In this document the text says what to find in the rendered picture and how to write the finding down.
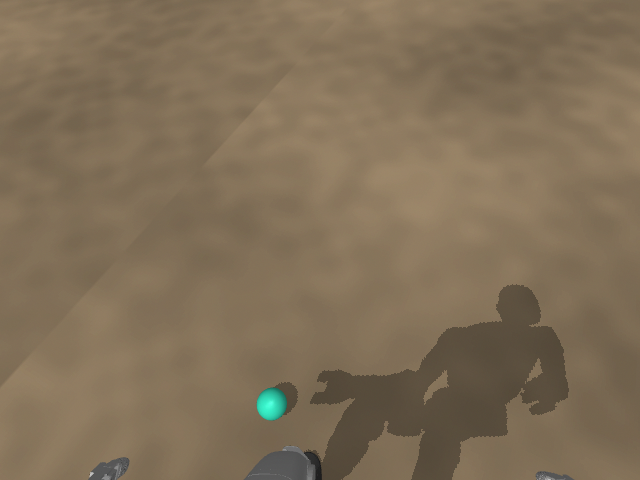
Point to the ball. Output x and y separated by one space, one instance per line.
271 404

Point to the left robot foot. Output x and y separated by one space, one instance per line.
315 460

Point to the left robot hand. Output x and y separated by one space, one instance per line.
110 471

